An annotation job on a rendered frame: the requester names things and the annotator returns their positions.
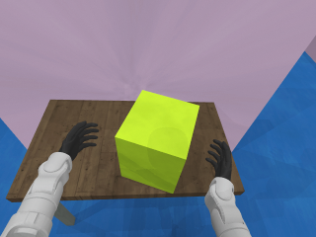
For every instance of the robot right forearm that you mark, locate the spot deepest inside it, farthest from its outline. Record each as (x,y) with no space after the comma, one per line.
(226,218)

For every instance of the robot left hand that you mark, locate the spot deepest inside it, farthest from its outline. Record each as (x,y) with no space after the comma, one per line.
(73,143)

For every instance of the carton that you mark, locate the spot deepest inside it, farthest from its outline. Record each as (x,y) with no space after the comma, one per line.
(154,140)

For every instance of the robot left forearm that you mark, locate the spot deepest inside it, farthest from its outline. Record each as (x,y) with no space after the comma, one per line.
(34,216)

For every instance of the robot right hand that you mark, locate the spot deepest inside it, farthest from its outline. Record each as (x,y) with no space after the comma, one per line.
(223,167)

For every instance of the table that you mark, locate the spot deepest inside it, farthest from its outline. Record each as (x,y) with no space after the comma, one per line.
(95,172)

